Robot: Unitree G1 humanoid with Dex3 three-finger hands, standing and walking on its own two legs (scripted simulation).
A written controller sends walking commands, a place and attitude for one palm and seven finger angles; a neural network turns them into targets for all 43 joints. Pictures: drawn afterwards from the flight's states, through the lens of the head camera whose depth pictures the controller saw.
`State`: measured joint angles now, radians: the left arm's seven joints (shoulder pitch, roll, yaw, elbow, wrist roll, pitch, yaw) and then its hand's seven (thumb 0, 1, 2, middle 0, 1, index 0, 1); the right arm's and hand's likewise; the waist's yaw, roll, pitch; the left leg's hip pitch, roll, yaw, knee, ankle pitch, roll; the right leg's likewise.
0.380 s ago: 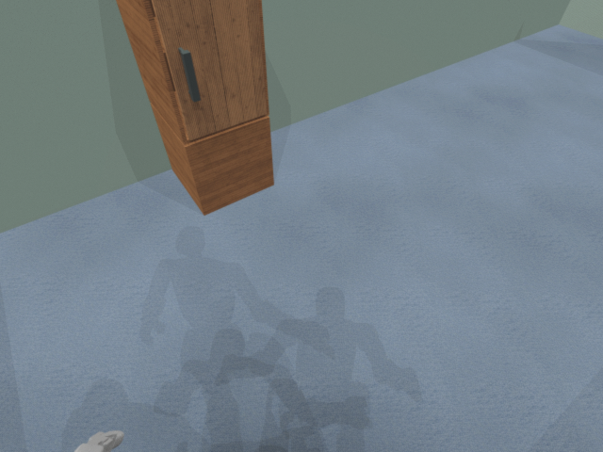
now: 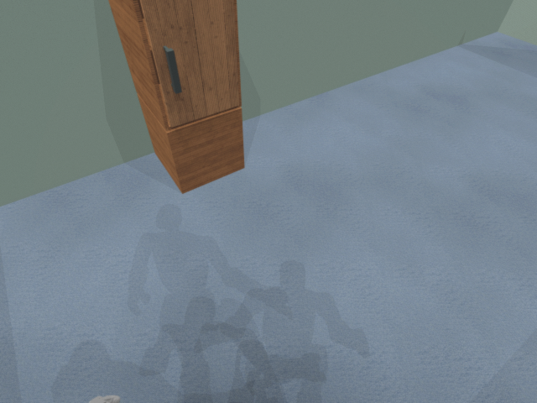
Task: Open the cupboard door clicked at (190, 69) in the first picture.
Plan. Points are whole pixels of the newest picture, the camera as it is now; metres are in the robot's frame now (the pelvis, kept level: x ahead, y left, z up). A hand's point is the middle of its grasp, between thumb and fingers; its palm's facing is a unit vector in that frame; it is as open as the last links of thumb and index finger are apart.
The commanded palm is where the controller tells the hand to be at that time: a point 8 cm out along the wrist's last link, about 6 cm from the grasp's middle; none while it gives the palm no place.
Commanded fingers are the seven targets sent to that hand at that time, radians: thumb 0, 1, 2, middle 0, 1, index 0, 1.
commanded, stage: stand and wait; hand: left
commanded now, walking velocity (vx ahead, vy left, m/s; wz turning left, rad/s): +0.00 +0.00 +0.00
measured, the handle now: (171, 69) +1.21 +0.43 -0.09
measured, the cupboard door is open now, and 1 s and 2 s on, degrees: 0 0 0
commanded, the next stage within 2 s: look at it before walking up in 0.44 s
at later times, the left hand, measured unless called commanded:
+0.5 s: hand out of the picture +0.06 +0.25 -0.15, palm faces -0.04 -0.94 -0.33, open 7.4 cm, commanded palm none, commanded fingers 0.00 0.90 0.90 -0.20 -0.30 -0.20 -0.30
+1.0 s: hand out of the picture +0.06 +0.25 -0.15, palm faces -0.04 -0.94 -0.33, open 7.4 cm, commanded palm none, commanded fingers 0.00 0.90 0.90 -0.20 -0.30 -0.20 -0.30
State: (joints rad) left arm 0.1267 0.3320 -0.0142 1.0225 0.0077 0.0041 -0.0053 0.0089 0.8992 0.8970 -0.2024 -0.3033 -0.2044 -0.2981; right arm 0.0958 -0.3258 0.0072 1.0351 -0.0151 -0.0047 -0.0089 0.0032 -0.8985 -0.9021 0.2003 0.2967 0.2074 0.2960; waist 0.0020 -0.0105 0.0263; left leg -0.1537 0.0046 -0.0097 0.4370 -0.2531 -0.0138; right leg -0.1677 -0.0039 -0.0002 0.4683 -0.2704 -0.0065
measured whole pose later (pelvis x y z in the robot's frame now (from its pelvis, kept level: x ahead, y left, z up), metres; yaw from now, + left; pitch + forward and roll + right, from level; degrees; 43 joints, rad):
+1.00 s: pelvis -0.02 +0.00 +0.00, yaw +0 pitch -2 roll +0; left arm 0.14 0.35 -0.01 1.09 0.01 0.00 -0.01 0.01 0.90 0.90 -0.20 -0.30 -0.20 -0.30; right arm 0.12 -0.34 0.01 1.12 -0.01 -0.01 0.00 0.00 -0.90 -0.90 0.20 0.30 0.21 0.30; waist 0.00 -0.01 0.04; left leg -0.14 0.01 0.00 0.37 -0.19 -0.01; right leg -0.15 0.00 0.00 0.39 -0.20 0.00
